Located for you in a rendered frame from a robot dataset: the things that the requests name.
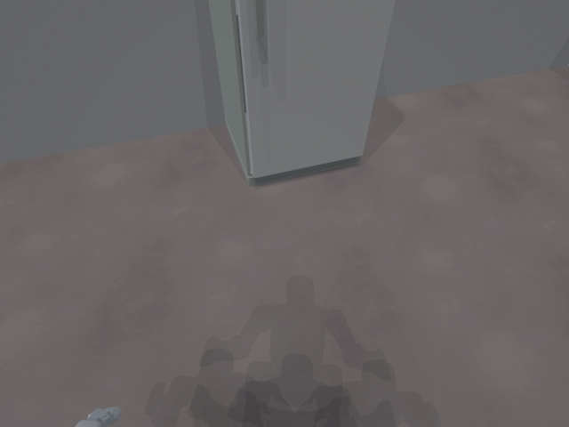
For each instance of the robot left hand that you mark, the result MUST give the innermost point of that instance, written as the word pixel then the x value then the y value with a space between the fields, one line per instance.
pixel 101 417

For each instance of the fridge door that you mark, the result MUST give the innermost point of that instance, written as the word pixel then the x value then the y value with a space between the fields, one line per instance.
pixel 310 82

